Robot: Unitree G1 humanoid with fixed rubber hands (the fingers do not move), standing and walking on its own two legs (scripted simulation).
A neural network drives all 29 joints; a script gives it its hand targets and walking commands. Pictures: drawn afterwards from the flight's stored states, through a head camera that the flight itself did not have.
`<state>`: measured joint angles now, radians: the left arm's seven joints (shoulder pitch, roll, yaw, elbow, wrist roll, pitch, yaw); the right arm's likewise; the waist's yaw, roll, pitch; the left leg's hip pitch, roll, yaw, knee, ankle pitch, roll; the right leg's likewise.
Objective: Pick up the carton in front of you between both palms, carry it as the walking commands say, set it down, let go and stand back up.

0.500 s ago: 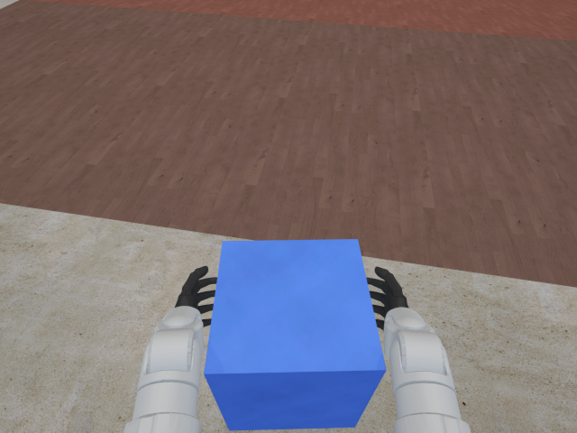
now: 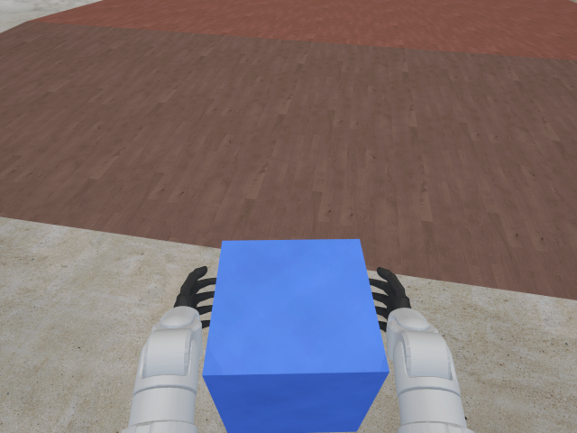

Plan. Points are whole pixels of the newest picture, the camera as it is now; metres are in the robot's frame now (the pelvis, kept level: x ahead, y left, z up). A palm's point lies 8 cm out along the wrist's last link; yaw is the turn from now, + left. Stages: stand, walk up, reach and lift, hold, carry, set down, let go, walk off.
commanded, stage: hold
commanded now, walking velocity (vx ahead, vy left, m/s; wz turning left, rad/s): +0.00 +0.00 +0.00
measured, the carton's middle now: (292, 339) +0.29 +0.00 -0.02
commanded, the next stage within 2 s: carry in 0.52 s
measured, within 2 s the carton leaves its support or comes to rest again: neither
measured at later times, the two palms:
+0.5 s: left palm (186, 317) +0.28 +0.15 +0.05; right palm (397, 319) +0.28 -0.15 +0.05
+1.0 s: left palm (207, 244) +0.41 +0.14 +0.08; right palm (389, 248) +0.40 -0.16 +0.08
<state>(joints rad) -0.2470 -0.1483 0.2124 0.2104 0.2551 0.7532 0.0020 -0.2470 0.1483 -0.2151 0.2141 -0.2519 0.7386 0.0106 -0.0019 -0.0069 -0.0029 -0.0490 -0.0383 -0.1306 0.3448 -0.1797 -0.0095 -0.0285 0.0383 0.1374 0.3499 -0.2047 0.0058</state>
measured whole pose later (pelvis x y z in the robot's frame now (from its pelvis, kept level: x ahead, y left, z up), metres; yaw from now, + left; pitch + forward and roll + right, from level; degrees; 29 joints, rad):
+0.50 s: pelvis -0.01 +0.00 +0.00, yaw +0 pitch -7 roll +0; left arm -0.30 -0.16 0.26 0.25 0.29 0.76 -0.01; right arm -0.30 0.16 -0.26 0.25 -0.28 0.74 0.03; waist 0.00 -0.01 0.02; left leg -0.06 -0.04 -0.12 0.37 -0.18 -0.01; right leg -0.04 0.04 0.13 0.37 -0.21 0.01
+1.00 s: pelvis +0.13 -0.01 -0.01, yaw -3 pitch +6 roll +1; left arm -0.16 -0.12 0.15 -0.26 0.09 1.15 0.09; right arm -0.19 0.14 -0.10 -0.21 -0.12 1.13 -0.09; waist 0.01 -0.01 -0.17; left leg -0.27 0.02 0.17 0.48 -0.30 0.03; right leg -0.35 -0.05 -0.06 0.85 -0.51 -0.01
